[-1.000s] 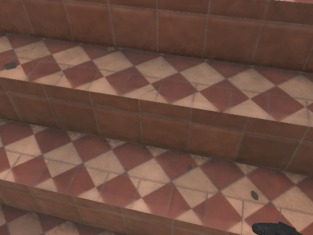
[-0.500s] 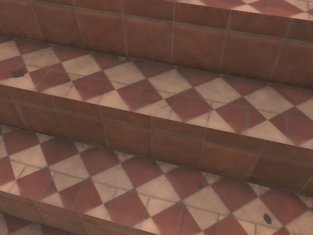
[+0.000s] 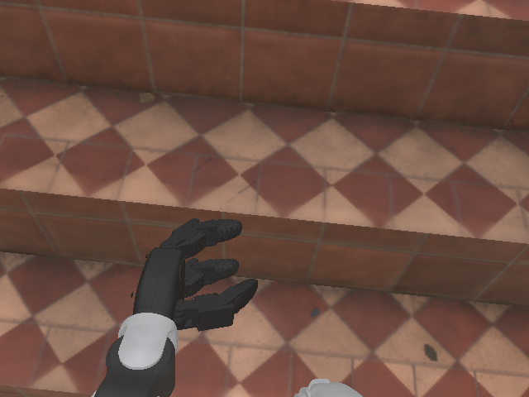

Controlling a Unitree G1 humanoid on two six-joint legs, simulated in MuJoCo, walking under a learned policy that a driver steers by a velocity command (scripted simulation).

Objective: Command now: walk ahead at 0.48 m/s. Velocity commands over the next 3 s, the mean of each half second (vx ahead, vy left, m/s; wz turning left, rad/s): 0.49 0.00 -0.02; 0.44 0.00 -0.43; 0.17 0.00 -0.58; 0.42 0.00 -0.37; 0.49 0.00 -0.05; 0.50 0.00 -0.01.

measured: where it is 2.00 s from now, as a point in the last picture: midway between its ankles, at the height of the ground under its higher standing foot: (57, 325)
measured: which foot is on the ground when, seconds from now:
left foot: down 0.00-0.04, up 0.06-0.54, down 0.56-1.00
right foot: down 0.00-0.56, up 0.58-0.92, down 0.94-1.00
